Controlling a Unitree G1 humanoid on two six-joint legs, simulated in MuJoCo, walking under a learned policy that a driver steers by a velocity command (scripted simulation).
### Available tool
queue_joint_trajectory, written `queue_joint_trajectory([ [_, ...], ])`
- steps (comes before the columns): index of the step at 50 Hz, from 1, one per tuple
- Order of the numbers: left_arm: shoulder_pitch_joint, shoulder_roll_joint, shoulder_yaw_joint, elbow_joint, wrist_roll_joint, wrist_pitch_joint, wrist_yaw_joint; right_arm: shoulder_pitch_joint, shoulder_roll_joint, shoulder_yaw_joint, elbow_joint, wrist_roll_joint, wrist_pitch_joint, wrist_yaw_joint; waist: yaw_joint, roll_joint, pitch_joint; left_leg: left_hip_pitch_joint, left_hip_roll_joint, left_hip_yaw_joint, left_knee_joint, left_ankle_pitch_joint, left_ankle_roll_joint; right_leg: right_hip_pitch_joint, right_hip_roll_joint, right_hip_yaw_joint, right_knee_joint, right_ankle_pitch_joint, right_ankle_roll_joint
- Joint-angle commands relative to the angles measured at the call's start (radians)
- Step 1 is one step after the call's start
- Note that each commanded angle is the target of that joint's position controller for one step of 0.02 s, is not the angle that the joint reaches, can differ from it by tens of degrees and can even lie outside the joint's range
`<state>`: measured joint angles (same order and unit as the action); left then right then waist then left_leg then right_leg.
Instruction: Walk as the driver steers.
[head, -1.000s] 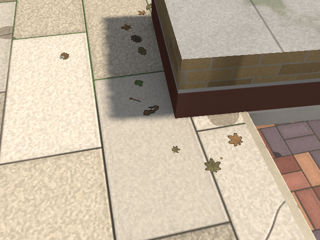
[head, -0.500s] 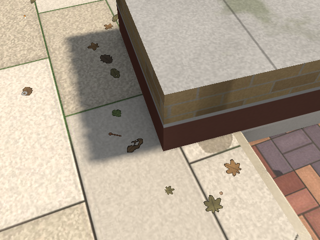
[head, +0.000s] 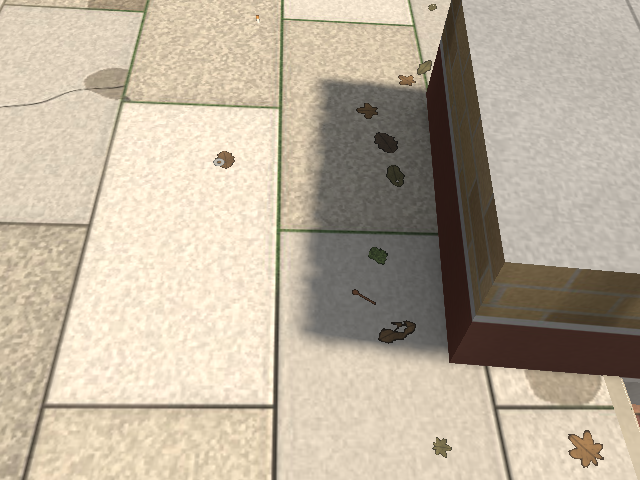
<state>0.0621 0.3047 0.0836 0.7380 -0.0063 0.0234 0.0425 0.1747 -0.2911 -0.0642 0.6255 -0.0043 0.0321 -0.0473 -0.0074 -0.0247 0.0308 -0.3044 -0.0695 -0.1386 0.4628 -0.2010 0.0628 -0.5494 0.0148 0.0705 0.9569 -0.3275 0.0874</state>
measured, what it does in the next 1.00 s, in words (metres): steps on the spot: right foot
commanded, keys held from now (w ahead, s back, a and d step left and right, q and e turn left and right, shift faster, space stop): shift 0.98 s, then w+shift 0.02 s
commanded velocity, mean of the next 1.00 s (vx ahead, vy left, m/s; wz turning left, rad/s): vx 0.00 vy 0.00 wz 0.08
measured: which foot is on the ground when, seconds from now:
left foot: down 0.00-1.00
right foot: up 0.00-0.18, down 0.20-1.00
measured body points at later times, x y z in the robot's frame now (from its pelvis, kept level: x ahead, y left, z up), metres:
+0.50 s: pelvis +0.02 -0.04 -0.01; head +0.04 -0.05 +0.44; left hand +0.16 +0.22 -0.12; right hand +0.16 -0.30 -0.12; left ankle +0.02 +0.08 -0.74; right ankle +0.02 -0.16 -0.74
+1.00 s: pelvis +0.02 -0.05 -0.01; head +0.03 -0.06 +0.44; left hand +0.12 +0.21 -0.14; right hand +0.13 -0.31 -0.14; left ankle +0.02 +0.08 -0.74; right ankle +0.02 -0.16 -0.74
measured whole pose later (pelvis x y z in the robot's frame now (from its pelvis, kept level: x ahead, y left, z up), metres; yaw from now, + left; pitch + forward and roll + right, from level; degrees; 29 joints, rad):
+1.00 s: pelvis +0.02 -0.05 -0.01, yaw +2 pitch -2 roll +0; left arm 0.15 0.24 0.01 0.94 0.00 -0.02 0.01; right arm 0.22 -0.23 -0.05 0.84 -0.01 0.02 -0.04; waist 0.01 0.01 0.04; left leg -0.19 -0.05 -0.14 0.50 -0.28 -0.02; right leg -0.19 0.03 0.03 0.52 -0.30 -0.02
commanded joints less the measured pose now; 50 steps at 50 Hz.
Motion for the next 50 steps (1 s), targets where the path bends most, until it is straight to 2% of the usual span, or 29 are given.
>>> queue_joint_trajectory([
  [1,-0.035,0.063,0.008,-0.065,0.001,-0.014,-0.005,0.006,-0.155,-0.038,-0.061,-0.012,-0.002,0.000,-0.023,0.174,-0.144,0.172,0.253,-0.215,-0.062,0.399,0.145,0.014,-0.025,0.001,-0.072,-0.010,0.006],
  [4,-0.017,0.065,0.005,-0.058,0.001,-0.018,-0.009,-0.013,-0.145,-0.031,-0.059,-0.015,-0.002,0.013,-0.028,0.172,-0.128,0.137,0.252,-0.235,-0.046,0.419,0.160,0.095,-0.029,-0.012,-0.156,-0.045,-0.001],
  [7,0.005,0.061,0.000,-0.052,-0.003,-0.029,-0.018,-0.030,-0.124,-0.021,-0.049,-0.007,-0.002,0.020,-0.021,0.174,-0.121,0.141,0.241,-0.259,-0.021,0.438,0.159,0.176,-0.028,-0.022,-0.300,-0.038,-0.016],
  [8,0.028,0.051,-0.002,-0.043,-0.002,-0.034,-0.024,-0.046,-0.112,-0.016,-0.045,0.000,-0.002,0.021,0.002,0.167,-0.119,0.132,0.221,-0.252,-0.006,0.417,0.143,0.232,-0.024,-0.031,-0.414,0.035,-0.028],
  [9,0.055,0.043,-0.006,-0.033,0.004,-0.043,-0.030,-0.046,-0.102,-0.012,-0.039,0.007,-0.003,0.021,0.023,0.152,-0.114,0.105,0.193,-0.241,-0.001,0.359,0.113,0.318,-0.025,-0.033,-0.559,0.193,-0.047],
  [10,0.067,0.074,-0.003,-0.034,0.021,-0.048,-0.031,-0.014,-0.085,-0.007,-0.033,-0.002,-0.010,0.022,0.011,0.105,-0.123,0.061,0.156,-0.218,0.015,0.239,0.066,0.410,-0.084,0.017,-0.587,0.332,-0.073],
  [11,0.069,0.150,0.010,-0.043,0.038,-0.048,-0.025,0.043,-0.067,-0.003,-0.031,-0.023,-0.023,0.027,-0.043,-0.058,-0.149,-0.005,0.065,-0.126,0.106,0.030,0.011,0.485,-0.214,0.135,-0.547,0.598,-0.144],
  [12,0.029,0.112,-0.001,-0.032,0.040,-0.046,-0.027,0.053,-0.060,-0.002,-0.026,-0.025,-0.030,0.032,-0.065,-0.172,-0.146,0.007,0.019,-0.039,0.095,-0.159,-0.041,0.406,-0.281,0.208,-0.557,0.580,-0.259],
  [13,-0.006,0.058,-0.016,-0.042,0.032,-0.047,-0.029,0.030,-0.088,-0.007,-0.014,-0.028,-0.031,0.032,-0.050,-0.148,-0.130,0.051,0.046,-0.020,0.076,-0.141,-0.067,0.368,-0.264,0.201,-0.574,0.482,-0.269],
  [15,0.023,0.072,-0.014,-0.027,0.022,-0.051,-0.029,-0.039,-0.075,-0.009,-0.016,-0.022,-0.019,0.030,-0.012,-0.120,-0.112,0.074,0.045,-0.013,0.046,-0.007,-0.066,0.362,-0.176,0.134,-0.557,0.316,-0.191],
  [18,0.035,0.079,-0.016,-0.021,0.020,-0.061,-0.026,-0.021,-0.067,-0.009,-0.002,-0.014,-0.012,0.035,-0.004,-0.065,-0.076,0.078,0.054,-0.031,0.022,0.079,-0.046,0.347,-0.123,0.071,-0.535,0.219,-0.139],
  [26,0.052,0.056,-0.029,-0.002,0.014,-0.044,-0.019,0.012,-0.058,-0.012,0.043,-0.011,-0.029,0.027,0.016,0.027,-0.063,0.074,0.065,-0.049,0.005,0.140,-0.050,0.371,-0.084,0.040,-0.495,0.218,-0.135],
  [36,0.047,0.048,-0.039,0.053,0.012,-0.045,-0.027,0.039,-0.060,-0.013,0.087,-0.010,-0.032,0.012,0.010,0.028,-0.048,0.111,0.072,-0.050,0.000,0.163,-0.054,0.356,-0.061,0.027,-0.505,0.207,-0.124],
  [49,0.068,0.055,-0.049,0.157,0.011,-0.051,-0.026,0.046,-0.051,-0.012,0.172,-0.007,-0.027,0.002,0.012,0.022,-0.024,0.143,0.066,-0.034,-0.020,0.153,-0.064,0.338,-0.053,0.029,-0.546,0.166,-0.126],
  [50,0.106,0.063,-0.046,0.179,0.008,-0.048,-0.024,0.075,-0.041,-0.012,0.195,-0.003,-0.025,0.001,0.016,0.003,-0.066,0.145,0.029,0.007,0.002,-0.051,-0.057,0.358,-0.039,0.025,-0.567,-0.059,-0.140],
])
